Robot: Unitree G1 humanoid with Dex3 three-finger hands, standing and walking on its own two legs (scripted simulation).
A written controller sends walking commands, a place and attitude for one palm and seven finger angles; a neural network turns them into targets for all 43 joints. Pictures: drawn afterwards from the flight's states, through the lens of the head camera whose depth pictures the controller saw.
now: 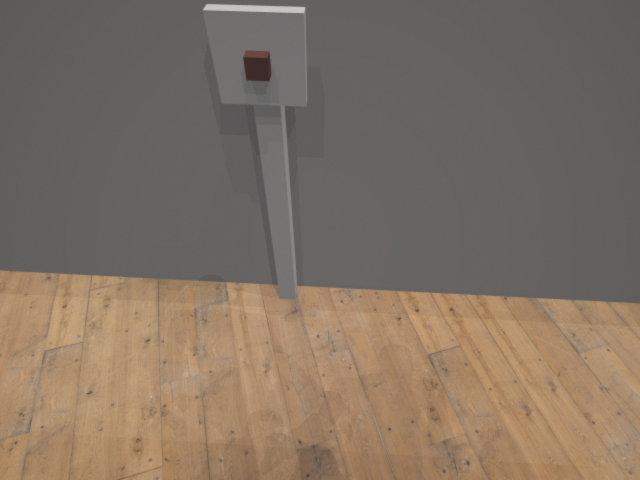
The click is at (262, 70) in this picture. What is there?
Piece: button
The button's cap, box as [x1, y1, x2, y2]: [243, 51, 270, 80]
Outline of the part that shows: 246,51 243,56 246,79 269,80 270,64 268,51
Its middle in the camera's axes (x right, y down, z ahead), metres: -0.12 -0.33 +0.74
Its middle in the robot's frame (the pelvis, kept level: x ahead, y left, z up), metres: +0.79 +0.17 +0.13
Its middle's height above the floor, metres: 0.91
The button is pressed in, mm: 0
